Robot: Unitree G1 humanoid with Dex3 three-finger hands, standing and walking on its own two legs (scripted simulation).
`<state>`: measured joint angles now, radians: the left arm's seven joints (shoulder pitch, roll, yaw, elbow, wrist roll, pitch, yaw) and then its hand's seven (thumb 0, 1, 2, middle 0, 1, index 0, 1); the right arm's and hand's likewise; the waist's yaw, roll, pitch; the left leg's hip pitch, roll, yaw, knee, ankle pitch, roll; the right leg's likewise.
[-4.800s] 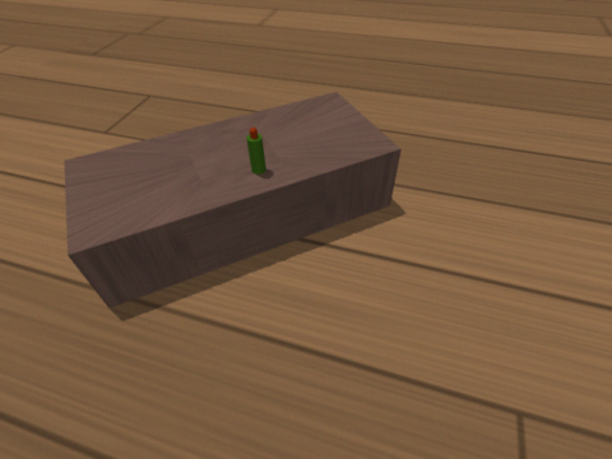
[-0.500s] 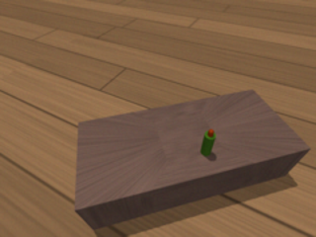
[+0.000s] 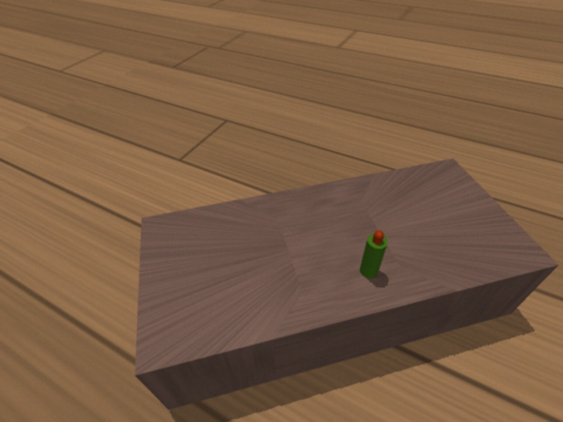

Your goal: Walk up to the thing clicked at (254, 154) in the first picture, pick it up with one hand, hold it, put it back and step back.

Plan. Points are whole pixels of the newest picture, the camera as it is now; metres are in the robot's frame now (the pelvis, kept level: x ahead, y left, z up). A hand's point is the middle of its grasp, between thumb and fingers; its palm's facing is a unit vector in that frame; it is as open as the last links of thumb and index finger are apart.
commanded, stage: stand
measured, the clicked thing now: (373, 252) +0.67 -0.23 -0.36
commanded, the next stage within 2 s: none
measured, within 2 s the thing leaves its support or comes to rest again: neither
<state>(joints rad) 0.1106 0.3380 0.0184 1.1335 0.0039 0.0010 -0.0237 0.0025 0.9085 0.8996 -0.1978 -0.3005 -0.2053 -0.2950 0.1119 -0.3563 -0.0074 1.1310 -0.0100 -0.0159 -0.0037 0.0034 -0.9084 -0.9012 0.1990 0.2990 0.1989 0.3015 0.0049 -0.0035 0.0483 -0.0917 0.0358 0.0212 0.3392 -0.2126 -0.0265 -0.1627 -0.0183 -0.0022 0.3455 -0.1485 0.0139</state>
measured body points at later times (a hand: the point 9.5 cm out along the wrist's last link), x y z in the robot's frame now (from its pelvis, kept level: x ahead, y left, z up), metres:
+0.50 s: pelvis +0.01 +0.00 +0.00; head +0.01 +0.00 +0.45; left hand +0.08 +0.31 -0.13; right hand +0.09 -0.29 -0.13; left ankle -0.02 +0.14 -0.75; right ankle +0.03 -0.13 -0.75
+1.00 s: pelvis +0.01 +0.01 +0.00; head +0.01 +0.01 +0.45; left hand +0.07 +0.31 -0.13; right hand +0.09 -0.29 -0.13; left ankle -0.02 +0.14 -0.75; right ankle +0.03 -0.13 -0.75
